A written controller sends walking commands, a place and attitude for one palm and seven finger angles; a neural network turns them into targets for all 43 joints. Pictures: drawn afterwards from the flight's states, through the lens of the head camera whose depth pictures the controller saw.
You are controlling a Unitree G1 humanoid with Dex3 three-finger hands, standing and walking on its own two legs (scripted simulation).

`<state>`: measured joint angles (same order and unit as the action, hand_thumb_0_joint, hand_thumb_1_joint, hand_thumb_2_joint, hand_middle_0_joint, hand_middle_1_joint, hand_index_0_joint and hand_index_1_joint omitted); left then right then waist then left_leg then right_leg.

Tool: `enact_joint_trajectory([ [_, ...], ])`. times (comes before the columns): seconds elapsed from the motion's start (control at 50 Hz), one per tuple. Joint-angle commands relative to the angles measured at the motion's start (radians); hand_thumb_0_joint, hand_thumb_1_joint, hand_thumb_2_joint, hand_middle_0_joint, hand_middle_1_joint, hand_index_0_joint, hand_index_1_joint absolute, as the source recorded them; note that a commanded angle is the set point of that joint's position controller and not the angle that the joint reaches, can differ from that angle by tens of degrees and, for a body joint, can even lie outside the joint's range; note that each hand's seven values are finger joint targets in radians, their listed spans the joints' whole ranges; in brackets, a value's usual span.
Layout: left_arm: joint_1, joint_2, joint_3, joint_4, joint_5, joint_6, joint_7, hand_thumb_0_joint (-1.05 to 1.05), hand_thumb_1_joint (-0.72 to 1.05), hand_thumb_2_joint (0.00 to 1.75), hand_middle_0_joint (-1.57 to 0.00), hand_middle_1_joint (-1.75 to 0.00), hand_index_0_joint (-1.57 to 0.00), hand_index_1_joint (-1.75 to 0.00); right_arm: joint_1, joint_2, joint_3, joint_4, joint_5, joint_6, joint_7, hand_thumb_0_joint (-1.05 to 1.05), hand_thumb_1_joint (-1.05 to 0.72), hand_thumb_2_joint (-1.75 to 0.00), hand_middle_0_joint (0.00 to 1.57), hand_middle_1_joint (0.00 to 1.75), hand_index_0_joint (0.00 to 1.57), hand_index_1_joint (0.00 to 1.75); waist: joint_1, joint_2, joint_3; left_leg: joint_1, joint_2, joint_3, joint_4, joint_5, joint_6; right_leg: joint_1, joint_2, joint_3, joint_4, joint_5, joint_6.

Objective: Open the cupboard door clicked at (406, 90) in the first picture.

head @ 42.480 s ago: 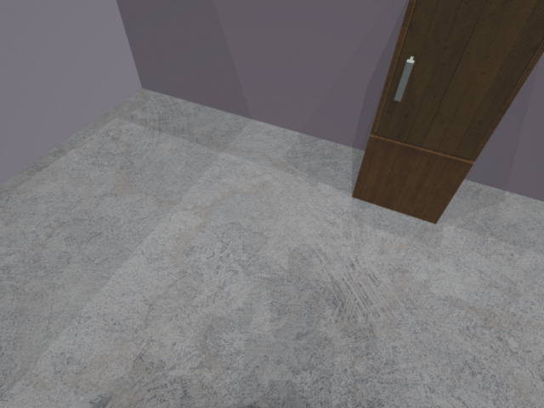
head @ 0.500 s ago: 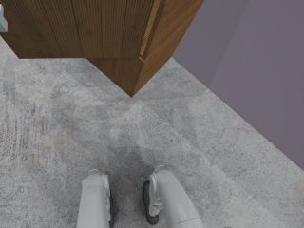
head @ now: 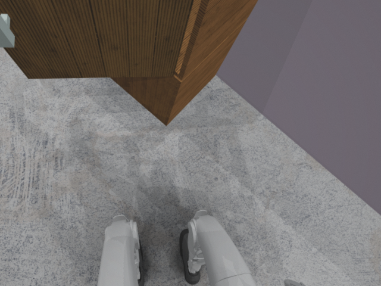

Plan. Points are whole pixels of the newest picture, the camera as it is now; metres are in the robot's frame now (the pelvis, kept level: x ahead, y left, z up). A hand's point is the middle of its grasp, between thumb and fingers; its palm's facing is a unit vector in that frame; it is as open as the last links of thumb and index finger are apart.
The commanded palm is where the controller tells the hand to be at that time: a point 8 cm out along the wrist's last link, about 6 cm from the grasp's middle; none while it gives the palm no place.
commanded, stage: slide the fingers in behind the handle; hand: left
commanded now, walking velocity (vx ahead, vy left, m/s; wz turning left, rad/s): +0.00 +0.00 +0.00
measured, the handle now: out of the picture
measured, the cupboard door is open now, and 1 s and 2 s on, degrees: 49 49 49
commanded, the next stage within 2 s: close the thumb around the handle in 1.66 s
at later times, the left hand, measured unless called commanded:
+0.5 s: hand out of the picture +0.52 +0.33 +0.07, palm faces +0.09 -1.00 -0.01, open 14.0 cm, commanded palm +0.53 +0.33 +0.06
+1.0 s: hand out of the picture +0.53 +0.30 +0.06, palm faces +0.08 -1.00 -0.01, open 14.0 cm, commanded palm +0.53 +0.30 +0.06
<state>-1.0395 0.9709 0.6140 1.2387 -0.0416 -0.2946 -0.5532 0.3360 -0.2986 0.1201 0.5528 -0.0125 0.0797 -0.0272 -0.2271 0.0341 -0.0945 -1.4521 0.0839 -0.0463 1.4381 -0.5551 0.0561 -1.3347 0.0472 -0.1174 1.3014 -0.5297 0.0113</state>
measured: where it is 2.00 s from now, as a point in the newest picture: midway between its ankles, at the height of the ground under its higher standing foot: (163, 269)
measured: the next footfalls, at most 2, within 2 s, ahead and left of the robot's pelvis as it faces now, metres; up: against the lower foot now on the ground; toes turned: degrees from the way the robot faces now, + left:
none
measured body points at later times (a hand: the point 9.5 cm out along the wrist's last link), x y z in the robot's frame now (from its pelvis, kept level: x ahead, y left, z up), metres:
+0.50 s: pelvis +0.00 +0.00 +0.00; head +0.20 +0.07 +0.40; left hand +0.51 +0.38 +0.07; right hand +0.03 -0.27 -0.09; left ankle +0.04 +0.08 -0.59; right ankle +0.04 -0.14 -0.59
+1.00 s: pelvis +0.00 +0.00 +0.01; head +0.20 +0.07 +0.41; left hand +0.52 +0.35 +0.06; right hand +0.03 -0.27 -0.08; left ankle +0.04 +0.08 -0.59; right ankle +0.04 -0.14 -0.59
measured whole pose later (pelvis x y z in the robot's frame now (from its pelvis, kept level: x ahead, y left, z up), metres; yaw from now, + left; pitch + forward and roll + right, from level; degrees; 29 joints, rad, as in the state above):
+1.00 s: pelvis +0.00 +0.00 +0.01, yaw +1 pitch +32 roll -9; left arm -1.00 0.77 0.52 1.15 -0.06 -0.34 -0.42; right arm 0.34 -0.27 0.09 0.60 -0.03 0.06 0.00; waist -0.22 0.04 -0.12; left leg -1.42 0.07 -0.04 1.40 -0.55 0.05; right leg -1.30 0.04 -0.11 1.28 -0.53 0.01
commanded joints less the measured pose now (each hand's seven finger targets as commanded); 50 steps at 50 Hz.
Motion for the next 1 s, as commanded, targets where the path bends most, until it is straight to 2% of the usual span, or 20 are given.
enact_joint_trajectory([
  [0.0,-0.367,0.345,0.055,-0.257,-0.053,-0.077,-0.023,0.0,-0.5,0.3,-0.3,-1.2,-0.3,-1.2,0.214,-0.229,-0.088,-0.009,0.001,-0.004,-0.023,0.0,-0.9,-0.9,0.2,0.3,0.2,0.3,0.012,0.317,-0.631,0.686,-0.001,-0.106,-0.143,0.51,-0.022,0.084,0.029,0.028,-0.111,0.24,-0.039],
  [0.04,-0.386,0.33,0.049,-0.258,-0.061,-0.088,-0.026,0.0,-0.5,0.3,-0.3,-1.2,-0.3,-1.2,0.209,-0.232,-0.091,0.003,0.0,-0.007,-0.02,0.0,-0.9,-0.9,0.2,0.3,0.2,0.3,0.003,0.318,-0.638,0.705,0.001,-0.116,-0.14,0.497,-0.026,0.057,0.029,0.026,-0.113,0.226,-0.037],
  [0.08,-0.375,0.297,0.023,-0.217,-0.061,-0.081,-0.027,0.0,-0.5,0.3,-0.3,-1.2,-0.3,-1.2,0.207,-0.228,-0.087,0.007,0.003,-0.009,-0.02,0.0,-0.9,-0.9,0.2,0.3,0.2,0.3,-0.005,0.289,-0.592,0.659,-0.001,-0.107,-0.139,0.448,-0.02,0.061,0.031,0.028,-0.118,0.208,-0.036],
  [0.16,-0.382,0.236,-0.044,-0.184,-0.045,-0.046,-0.023,0.0,-0.5,0.3,-0.3,-1.2,-0.3,-1.2,0.206,-0.227,-0.085,0.005,0.005,-0.011,-0.024,0.0,-0.9,-0.9,0.2,0.3,0.2,0.3,-0.012,0.309,-0.558,0.653,-0.002,-0.114,-0.15,0.398,-0.021,0.018,0.025,0.023,-0.115,0.181,-0.038],
  [0.22,-0.374,0.272,-0.015,-0.225,-0.038,-0.041,-0.009,0.0,-0.5,0.3,-0.3,-1.2,-0.3,-1.2,0.217,-0.229,-0.085,-0.002,0.001,-0.01,-0.024,0.0,-0.9,-0.9,0.2,0.3,0.2,0.3,0.011,0.337,-0.613,0.698,-0.002,-0.122,-0.154,0.452,-0.028,0.029,0.023,0.019,-0.105,0.199,-0.042],
  [0.26,-0.402,0.269,-0.008,-0.271,-0.042,-0.051,0.006,0.0,-0.5,0.3,-0.3,-1.2,-0.3,-1.2,0.216,-0.223,-0.089,0.003,-0.002,-0.011,-0.021,0.0,-0.9,-0.9,0.2,0.3,0.2,0.3,0.009,0.341,-0.644,0.718,-0.001,-0.121,-0.148,0.476,-0.029,0.042,0.023,0.022,-0.109,0.214,-0.04],
  [0.3,-0.376,0.31,0.047,-0.297,-0.052,-0.068,0.02,0.0,-0.5,0.3,-0.3,-1.2,-0.3,-1.2,0.22,-0.223,-0.091,0.003,-0.005,-0.013,-0.017,0.0,-0.9,-0.9,0.2,0.3,0.2,0.3,0.025,0.348,-0.664,0.733,0.001,-0.123,-0.147,0.515,-0.031,0.055,0.025,0.023,-0.105,0.228,-0.043],
  [0.36,-0.371,0.266,0.025,-0.303,-0.049,-0.073,0.039,0.0,-0.5,0.3,-0.3,-1.2,-0.3,-1.2,0.209,-0.217,-0.094,0.006,-0.005,-0.014,-0.007,0.0,-0.9,-0.9,0.2,0.3,0.2,0.3,0.024,0.35,-0.649,0.741,-0.001,-0.123,-0.161,0.498,-0.036,0.06,0.024,0.023,-0.115,0.218,-0.042],
  [0.44,-0.348,0.262,0.018,-0.272,-0.035,-0.061,0.056,0.0,-0.5,0.3,-0.3,-1.2,-0.3,-1.2,0.209,-0.217,-0.093,0.003,-0.004,-0.011,-0.006,0.0,-0.9,-0.9,0.2,0.3,0.2,0.3,0.019,0.317,-0.61,0.696,-0.001,-0.111,-0.169,0.453,-0.028,0.079,0.024,0.026,-0.123,0.208,-0.039],
  [0.5,-0.363,0.193,-0.034,-0.247,-0.035,-0.057,0.06,0.0,-0.5,0.3,-0.3,-1.2,-0.3,-1.2,0.208,-0.211,-0.093,0.004,-0.002,-0.016,-0.007,0.0,-0.9,-0.9,0.2,0.3,0.2,0.3,-0.001,0.294,-0.561,0.679,-0.002,-0.114,-0.18,0.41,-0.025,0.062,0.024,0.026,-0.131,0.192,-0.04],
  [0.6,-0.378,0.182,-0.035,-0.236,-0.053,-0.077,0.063,0.0,-0.5,0.3,-0.3,-1.2,-0.3,-1.2,0.212,-0.217,-0.094,0.015,-0.003,-0.023,-0.013,0.0,-0.9,-0.9,0.2,0.3,0.2,0.3,-0.009,0.27,-0.558,0.665,-0.004,-0.12,-0.185,0.381,-0.025,0.055,0.023,0.025,-0.128,0.183,-0.042],
  [0.68,-0.346,0.164,-0.036,-0.266,-0.055,-0.09,0.067,0.0,-0.5,0.3,-0.3,-1.2,-0.3,-1.2,0.217,-0.214,-0.101,0.014,-0.007,-0.022,-0.007,0.0,-0.9,-0.9,0.2,0.3,0.2,0.3,0.013,0.301,-0.615,0.713,-0.005,-0.118,-0.185,0.451,-0.033,0.074,0.021,0.025,-0.127,0.21,-0.042],
  [0.72,-0.333,0.143,-0.045,-0.272,-0.051,-0.093,0.072,0.0,-0.5,0.3,-0.3,-1.2,-0.3,-1.2,0.221,-0.212,-0.105,0.019,-0.009,-0.019,-0.002,0.0,-0.9,-0.9,0.2,0.3,0.2,0.3,0.017,0.327,-0.628,0.759,0.0,-0.131,-0.189,0.488,-0.041,0.043,0.017,0.02,-0.122,0.216,-0.044],
  [0.74,-0.371,0.12,-0.061,-0.296,-0.053,-0.095,0.077,0.0,-0.5,0.3,-0.3,-1.2,-0.3,-1.2,0.219,-0.211,-0.108,0.026,-0.012,-0.017,-0.002,0.0,-0.9,-0.9,0.2,0.3,0.2,0.3,0.004,0.322,-0.626,0.765,0.0,-0.134,-0.189,0.486,-0.042,0.041,0.016,0.019,-0.124,0.218,-0.043],
  [0.8,-0.348,0.134,-0.033,-0.277,-0.058,-0.09,0.095,0.0,-0.5,0.3,-0.3,-1.2,-0.3,-1.2,0.225,-0.209,-0.107,0.024,-0.009,-0.016,-0.002,0.0,-0.9,-0.9,0.2,0.3,0.2,0.3,0.01,0.284,-0.603,0.729,-0.003,-0.126,-0.192,0.47,-0.034,0.07,0.018,0.023,-0.13,0.221,-0.043],
  [0.82,-0.37,0.143,-0.032,-0.294,-0.053,-0.091,0.103,0.0,-0.5,0.3,-0.3,-1.2,-0.3,-1.2,0.224,-0.211,-0.108,0.024,-0.011,-0.015,-0.002,0.0,-0.9,-0.9,0.2,0.3,0.2,0.3,0.011,0.299,-0.615,0.733,-0.004,-0.123,-0.194,0.476,-0.037,0.078,0.016,0.024,-0.132,0.224,-0.041],
  [0.88,-0.378,0.098,-0.057,-0.32,-0.045,-0.104,0.128,0.0,-0.5,0.3,-0.3,-1.2,-0.3,-1.2,0.222,-0.203,-0.112,0.029,-0.014,-0.017,0.004,0.0,-0.9,-0.9,0.2,0.3,0.2,0.3,0.01,0.314,-0.627,0.769,-0.004,-0.132,-0.206,0.467,-0.043,0.065,0.016,0.023,-0.136,0.213,-0.043],
  [0.92,-0.384,0.107,-0.052,-0.311,-0.037,-0.113,0.142,0.0,-0.5,0.3,-0.3,-1.2,-0.3,-1.2,0.224,-0.204,-0.112,0.036,-0.016,-0.017,0.005,0.0,-0.9,-0.9,0.2,0.3,0.2,0.3,0.006,0.314,-0.61,0.774,-0.001,-0.137,-0.207,0.484,-0.046,0.055,0.015,0.022,-0.133,0.218,-0.045],
  [0.94,-0.395,0.077,-0.069,-0.326,-0.038,-0.116,0.148,0.0,-0.5,0.3,-0.3,-1.2,-0.3,-1.2,0.226,-0.201,-0.115,0.038,-0.018,-0.016,0.006,0.0,-0.9,-0.9,0.2,0.3,0.2,0.3,-0.001,0.328,-0.621,0.794,-0.002,-0.136,-0.204,0.499,-0.046,0.049,0.014,0.023,-0.136,0.224,-0.044],
  [0.98,-0.379,0.054,-0.079,-0.311,-0.041,-0.114,0.154,0.0,-0.5,0.3,-0.3,-1.2,-0.3,-1.2,0.224,-0.198,-0.116,0.039,-0.018,-0.016,0.008,0.0,-0.9,-0.9,0.2,0.3,0.2,0.3,-0.001,0.305,-0.614,0.778,-0.003,-0.128,-0.206,0.482,-0.043,0.067,0.015,0.025,-0.143,0.225,-0.042],
])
